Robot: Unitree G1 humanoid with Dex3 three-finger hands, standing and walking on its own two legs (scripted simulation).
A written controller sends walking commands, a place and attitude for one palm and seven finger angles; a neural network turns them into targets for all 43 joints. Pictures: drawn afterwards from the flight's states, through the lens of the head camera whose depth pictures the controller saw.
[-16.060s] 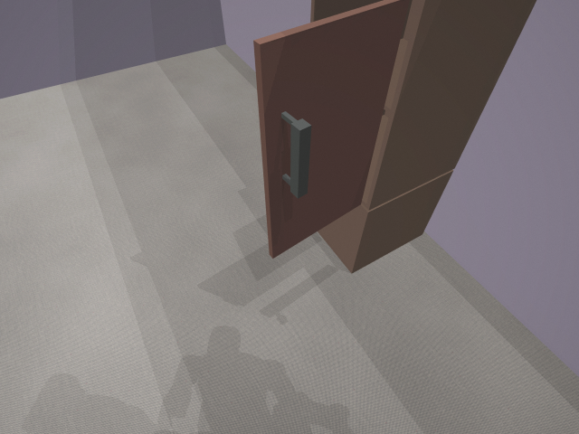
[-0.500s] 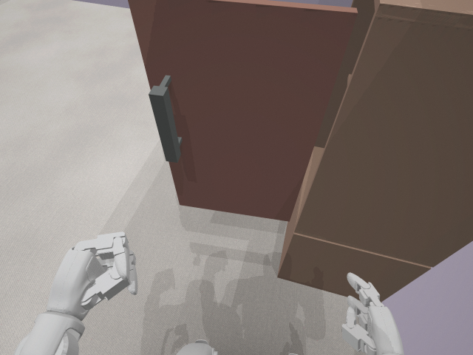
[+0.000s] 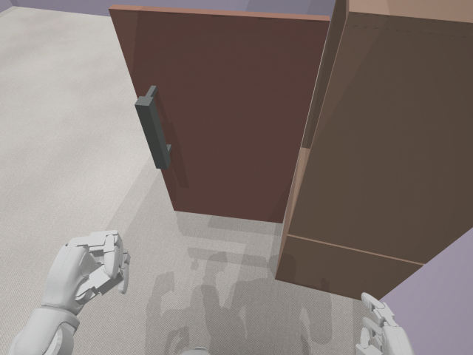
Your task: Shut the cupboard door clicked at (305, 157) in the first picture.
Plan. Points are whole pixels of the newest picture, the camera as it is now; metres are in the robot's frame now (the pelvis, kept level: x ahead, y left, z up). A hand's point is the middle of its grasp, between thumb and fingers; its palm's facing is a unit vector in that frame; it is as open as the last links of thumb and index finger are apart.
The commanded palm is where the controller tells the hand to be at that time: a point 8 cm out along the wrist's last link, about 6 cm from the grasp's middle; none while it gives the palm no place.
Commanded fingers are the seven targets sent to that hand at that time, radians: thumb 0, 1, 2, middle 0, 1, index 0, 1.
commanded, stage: raise the hand and make a fist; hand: left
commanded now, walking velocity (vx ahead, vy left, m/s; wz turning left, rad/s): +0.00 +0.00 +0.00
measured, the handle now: (158, 129) +0.53 +0.20 +0.07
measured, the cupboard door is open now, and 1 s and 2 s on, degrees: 96 96 95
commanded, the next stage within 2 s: bring the fist close to the handle in 0.10 s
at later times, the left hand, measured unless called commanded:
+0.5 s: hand (131, 238) +0.27 +0.18 +0.08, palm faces -0.09 -0.99 -0.04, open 3.1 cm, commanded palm +0.26 +0.23 +0.08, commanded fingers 0.00 0.90 0.90 -1.30 -1.50 -1.30 -1.50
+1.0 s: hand (152, 186) +0.37 +0.17 +0.08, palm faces -0.09 -1.00 -0.03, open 3.1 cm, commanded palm +0.36 +0.23 +0.08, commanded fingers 0.00 0.90 0.90 -1.30 -1.50 -1.30 -1.50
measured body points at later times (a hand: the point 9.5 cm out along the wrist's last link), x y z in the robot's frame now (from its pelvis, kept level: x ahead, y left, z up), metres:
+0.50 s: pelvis -0.01 -0.01 +0.00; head +0.03 -0.02 +0.45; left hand +0.27 +0.24 +0.08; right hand +0.16 -0.25 -0.08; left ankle +0.02 +0.11 -0.69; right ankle +0.00 -0.11 -0.69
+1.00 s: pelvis +0.00 +0.00 +0.00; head +0.05 -0.01 +0.45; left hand +0.37 +0.22 +0.09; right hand +0.11 -0.26 -0.10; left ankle +0.02 +0.11 -0.69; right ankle +0.00 -0.11 -0.69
